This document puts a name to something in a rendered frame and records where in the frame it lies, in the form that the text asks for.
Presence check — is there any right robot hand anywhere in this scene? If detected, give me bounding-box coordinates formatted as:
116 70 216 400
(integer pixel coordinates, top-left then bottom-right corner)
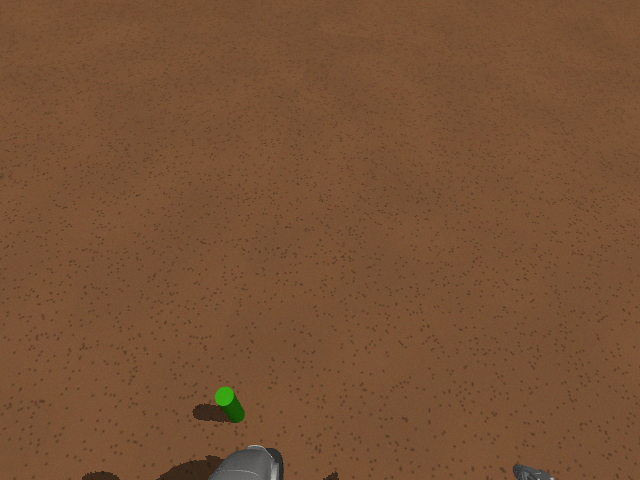
513 464 554 480

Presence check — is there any can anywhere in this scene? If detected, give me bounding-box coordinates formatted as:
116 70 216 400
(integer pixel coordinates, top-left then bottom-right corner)
215 387 245 423

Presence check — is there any left robot foot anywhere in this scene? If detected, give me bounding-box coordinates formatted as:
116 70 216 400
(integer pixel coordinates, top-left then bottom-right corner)
266 448 283 480

